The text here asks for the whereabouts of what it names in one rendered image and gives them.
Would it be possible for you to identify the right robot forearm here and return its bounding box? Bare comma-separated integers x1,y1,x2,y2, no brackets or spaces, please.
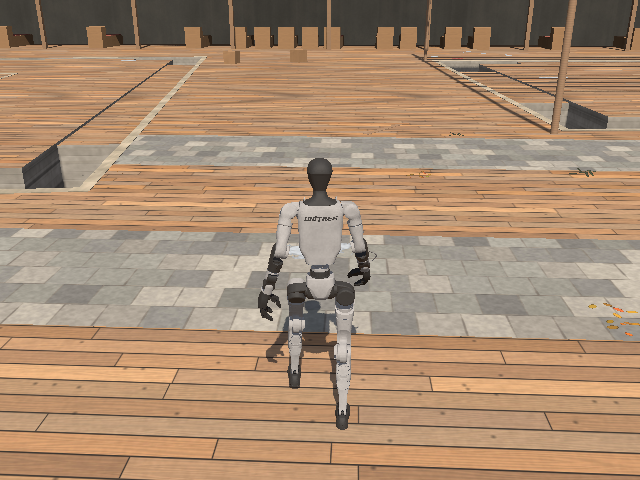
355,238,370,273

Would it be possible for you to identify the left robot shin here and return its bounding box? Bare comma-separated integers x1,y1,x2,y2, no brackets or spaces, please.
288,316,302,374

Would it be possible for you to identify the robot right hand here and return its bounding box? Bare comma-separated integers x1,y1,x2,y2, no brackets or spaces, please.
347,266,371,286

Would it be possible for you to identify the left robot upper arm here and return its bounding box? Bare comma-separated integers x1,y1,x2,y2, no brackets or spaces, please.
274,202,299,259

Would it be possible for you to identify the left robot forearm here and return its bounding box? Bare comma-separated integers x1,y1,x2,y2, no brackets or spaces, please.
261,243,283,295

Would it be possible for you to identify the left robot thigh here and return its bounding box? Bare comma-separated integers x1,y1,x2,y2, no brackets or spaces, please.
287,278,307,333

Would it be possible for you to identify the right robot upper arm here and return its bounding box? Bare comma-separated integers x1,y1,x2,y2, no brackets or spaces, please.
340,201,366,253

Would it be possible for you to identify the robot left hand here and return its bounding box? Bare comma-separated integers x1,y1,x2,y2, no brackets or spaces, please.
258,291,281,321

